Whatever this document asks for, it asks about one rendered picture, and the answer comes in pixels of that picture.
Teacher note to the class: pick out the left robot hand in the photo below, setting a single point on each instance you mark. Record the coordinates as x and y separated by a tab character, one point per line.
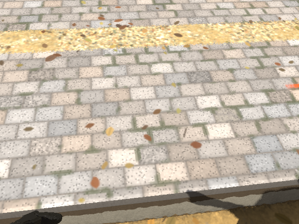
36	217

